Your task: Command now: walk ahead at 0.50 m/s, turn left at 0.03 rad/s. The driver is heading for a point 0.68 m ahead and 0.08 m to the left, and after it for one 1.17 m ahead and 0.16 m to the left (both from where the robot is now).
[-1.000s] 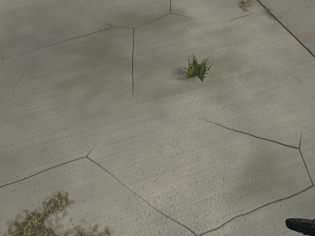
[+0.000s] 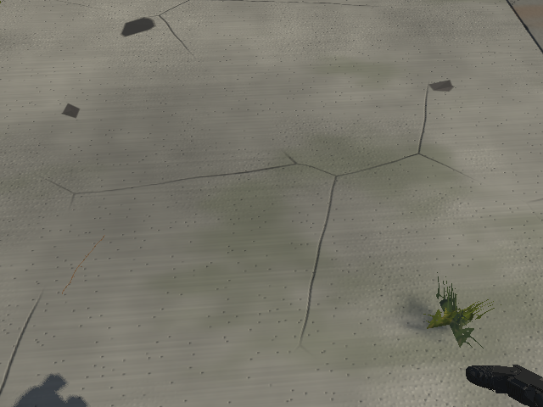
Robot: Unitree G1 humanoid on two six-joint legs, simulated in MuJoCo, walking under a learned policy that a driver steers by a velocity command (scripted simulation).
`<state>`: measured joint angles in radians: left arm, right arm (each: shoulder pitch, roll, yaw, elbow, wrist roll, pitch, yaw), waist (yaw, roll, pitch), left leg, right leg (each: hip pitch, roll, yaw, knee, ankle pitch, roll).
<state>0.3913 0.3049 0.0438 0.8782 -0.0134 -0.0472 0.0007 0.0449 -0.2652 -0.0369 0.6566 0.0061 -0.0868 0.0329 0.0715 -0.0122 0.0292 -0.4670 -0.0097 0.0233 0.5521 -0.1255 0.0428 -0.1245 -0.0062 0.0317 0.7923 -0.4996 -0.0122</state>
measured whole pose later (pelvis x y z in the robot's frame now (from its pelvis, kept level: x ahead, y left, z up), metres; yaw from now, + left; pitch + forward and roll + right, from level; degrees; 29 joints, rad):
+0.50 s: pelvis +0.28 -0.03 +0.00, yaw +0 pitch +2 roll +1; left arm 0.03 0.26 0.03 0.72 0.00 -0.09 -0.04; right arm 0.39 -0.30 -0.06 0.91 0.01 -0.04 -0.01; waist -0.07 -0.01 0.02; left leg 0.01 0.00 0.02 0.48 -0.44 0.01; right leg -0.50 -0.01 -0.03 0.53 -0.07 -0.04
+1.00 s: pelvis +0.55 -0.01 +0.00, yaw +11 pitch +2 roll -2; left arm 0.30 0.28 0.06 0.89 -0.01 -0.03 0.03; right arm 0.09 -0.26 -0.05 0.74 0.01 -0.05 0.06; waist 0.06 0.02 0.04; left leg -0.53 0.02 0.03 0.54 -0.01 0.07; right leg 0.07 -0.01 -0.23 0.36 -0.43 0.02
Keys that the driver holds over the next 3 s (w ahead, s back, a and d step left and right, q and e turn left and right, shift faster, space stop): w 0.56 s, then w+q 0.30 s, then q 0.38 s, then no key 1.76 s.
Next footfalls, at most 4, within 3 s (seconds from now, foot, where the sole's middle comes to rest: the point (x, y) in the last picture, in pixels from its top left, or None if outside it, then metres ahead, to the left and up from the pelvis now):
0.48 right None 0.44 -0.14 -0.76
1.00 left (248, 309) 0.70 0.13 -0.76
1.48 right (332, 280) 0.80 -0.09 -0.76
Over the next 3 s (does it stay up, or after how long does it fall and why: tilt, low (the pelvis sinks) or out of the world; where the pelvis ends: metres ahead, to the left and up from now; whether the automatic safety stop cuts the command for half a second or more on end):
stays up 0.72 -0.01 0.01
